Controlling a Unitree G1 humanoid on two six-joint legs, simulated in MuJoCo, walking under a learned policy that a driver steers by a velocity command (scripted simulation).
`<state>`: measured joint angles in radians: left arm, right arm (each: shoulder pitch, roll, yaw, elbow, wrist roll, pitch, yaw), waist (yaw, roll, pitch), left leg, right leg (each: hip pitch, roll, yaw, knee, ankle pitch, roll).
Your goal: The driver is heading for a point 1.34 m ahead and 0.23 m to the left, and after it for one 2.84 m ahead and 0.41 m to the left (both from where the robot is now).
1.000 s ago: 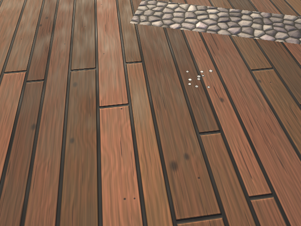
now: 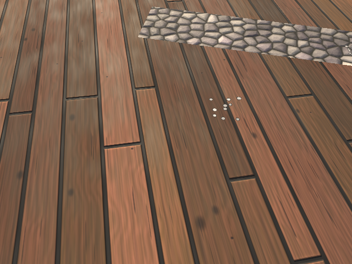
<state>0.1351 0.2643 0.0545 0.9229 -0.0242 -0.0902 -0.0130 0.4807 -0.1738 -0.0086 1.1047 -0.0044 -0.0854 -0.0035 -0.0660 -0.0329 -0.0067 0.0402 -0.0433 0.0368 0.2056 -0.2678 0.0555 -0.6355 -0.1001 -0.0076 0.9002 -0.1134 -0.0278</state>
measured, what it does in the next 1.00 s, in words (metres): walks ahead, turning left: right foot, then left foot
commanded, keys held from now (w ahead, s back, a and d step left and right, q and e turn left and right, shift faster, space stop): w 0.30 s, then w+q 0.70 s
